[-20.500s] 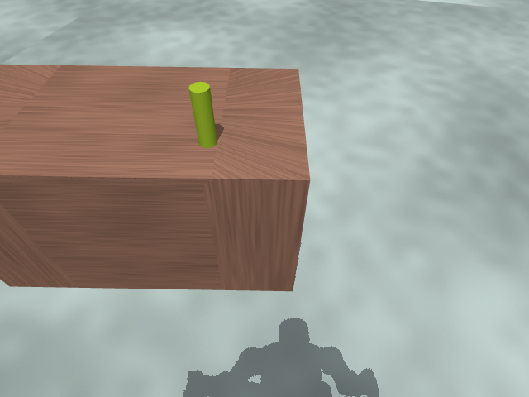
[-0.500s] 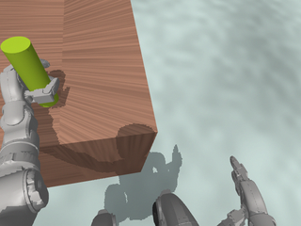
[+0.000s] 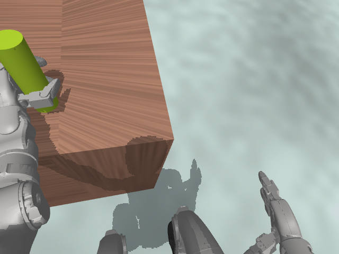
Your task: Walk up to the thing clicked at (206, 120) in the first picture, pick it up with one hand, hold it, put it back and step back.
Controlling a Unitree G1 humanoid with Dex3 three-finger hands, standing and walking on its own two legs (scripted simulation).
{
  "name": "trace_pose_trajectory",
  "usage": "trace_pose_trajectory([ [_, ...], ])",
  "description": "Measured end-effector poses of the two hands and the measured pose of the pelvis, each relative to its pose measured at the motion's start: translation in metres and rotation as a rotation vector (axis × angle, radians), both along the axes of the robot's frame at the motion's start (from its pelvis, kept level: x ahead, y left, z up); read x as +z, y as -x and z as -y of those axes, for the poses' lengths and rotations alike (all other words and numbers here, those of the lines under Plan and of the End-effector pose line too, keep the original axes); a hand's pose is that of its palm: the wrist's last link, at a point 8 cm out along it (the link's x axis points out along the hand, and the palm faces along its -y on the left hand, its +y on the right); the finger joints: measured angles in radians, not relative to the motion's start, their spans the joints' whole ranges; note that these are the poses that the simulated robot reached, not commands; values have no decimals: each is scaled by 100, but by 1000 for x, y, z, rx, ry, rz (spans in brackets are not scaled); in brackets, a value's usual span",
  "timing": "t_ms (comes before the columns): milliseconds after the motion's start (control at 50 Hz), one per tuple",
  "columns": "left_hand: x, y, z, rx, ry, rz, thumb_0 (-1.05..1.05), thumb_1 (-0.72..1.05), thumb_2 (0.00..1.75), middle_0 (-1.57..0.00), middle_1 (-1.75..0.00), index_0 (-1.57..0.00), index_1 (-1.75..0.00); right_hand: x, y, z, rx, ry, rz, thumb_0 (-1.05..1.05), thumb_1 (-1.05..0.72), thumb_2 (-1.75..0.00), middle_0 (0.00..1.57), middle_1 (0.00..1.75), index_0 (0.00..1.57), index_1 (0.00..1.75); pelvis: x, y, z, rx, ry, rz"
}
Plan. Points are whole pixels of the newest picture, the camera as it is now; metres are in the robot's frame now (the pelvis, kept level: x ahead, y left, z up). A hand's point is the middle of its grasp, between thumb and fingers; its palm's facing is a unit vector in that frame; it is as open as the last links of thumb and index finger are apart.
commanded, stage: open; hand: left
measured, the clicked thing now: (29, 77) +0.52 +0.21 +0.06
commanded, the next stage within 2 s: withdraw in 0.44 s
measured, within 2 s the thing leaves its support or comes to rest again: neither
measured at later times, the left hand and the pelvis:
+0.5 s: hand (38, 82) +0.52 +0.20 +0.04, palm faces +0.18 -0.98 +0.01, open 15.7 cm; pelvis +0.01 +0.00 +0.00, yaw +0 degrees
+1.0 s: hand out of the picture +0.53 +0.26 +0.16, palm faces +0.23 -0.97 -0.03, open 17.7 cm; pelvis +0.02 +0.00 +0.03, yaw -1 degrees
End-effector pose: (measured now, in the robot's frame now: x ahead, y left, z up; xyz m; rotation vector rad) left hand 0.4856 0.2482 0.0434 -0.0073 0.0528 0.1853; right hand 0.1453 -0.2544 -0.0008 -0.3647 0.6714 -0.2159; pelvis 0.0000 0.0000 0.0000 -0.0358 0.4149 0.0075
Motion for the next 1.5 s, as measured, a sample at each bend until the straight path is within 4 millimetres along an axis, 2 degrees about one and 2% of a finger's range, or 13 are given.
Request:
trace_pose_trajectory([
  [100,0,-1,-1,-1,-1,5,1,-13,90,-95,-100,-93,-98,1,2,0,-5,6,1,-1,52,-5,6,5,6,5,-1,1,0,0,0,-1],
  [180,1,-3,0,-7,-4,5,1,-20,70,-88,-86,-88,-84,0,3,0,-8,9,-2,-1,51,-5,6,6,6,5,-1,0,-1,-2,2,-5],
  [300,0,-6,-1,-6,2,1,0,-33,47,-70,-63,-70,-62,0,1,-1,-10,4,-5,-1,52,-5,6,6,6,5,0,-2,-2,-3,2,-6],
  [500,-1,-7,-3,-8,4,-2,-1,-52,19,-37,-28,-37,-28,0,-7,-4,-9,-2,-9,-1,52,-5,6,6,6,5,1,-10,-4,-4,4,-9],
  [680,0,-6,-7,-2,-6,1,-1,-60,6,-15,-10,-15,-9,1,-11,-5,-6,-7,-17,-1,52,-5,6,6,6,5,3,-13,-6,-3,6,-5],
  [780,23,-10,-20,23,-11,41,-1,-61,6,-10,-7,-10,-7,8,-11,-1,-19,3,-12,-1,52,-5,6,6,6,5,6,-14,-5,-6,5,10],
  [940,93,-15,-50,47,-36,77,-1,-61,3,-7,-6,-8,-5,13,-7,-1,-49,-38,-16,-1,52,-5,6,6,6,5,21,-17,-3,-7,2,52],
  [1020,119,-11,-63,46,-42,53,-1,-61,2,-6,-5,-7,-3,10,-7,-5,-47,-77,-25,-1,52,-5,6,6,6,5,29,-18,-4,-10,-1,72],
  [1100,128,-3,-70,38,-118,-16,-1,-61,2,-6,-5,-7,-3,10,-8,-11,-43,-122,-32,-1,54,-5,6,6,6,5,36,-20,-4,-15,-6,91],
  [1200,124,14,-86,105,-200,-146,-1,-60,3,-6,-6,-7,-5,16,-9,-12,-41,-157,-54,-1,55,-5,6,6,6,5,48,-26,-5,-20,-13,123],
  [1360,125,59,-121,232,-276,-199,-1,-58,4,-7,-6,-7,-6,23,-19,-8,-39,-160,-79,-1,50,-7,6,6,6,5,60,-37,-4,-16,-14,169],
  [1420,122,80,-120,228,-303,-198,-1,-58,4,-8,-5,-7,-6,19,-27,-15,-19,-184,-77,-1,49,-7,6,6,6,5,62,-42,-5,-10,-11,184],
  [1500,115,114,-103,187,-323,-188,-1,-58,4,-8,-5,-7,-5,15,-40,-24,-2,-229,-61,-1,48,-7,6,6,6,5,64,-47,-7,-5,-10,212],
])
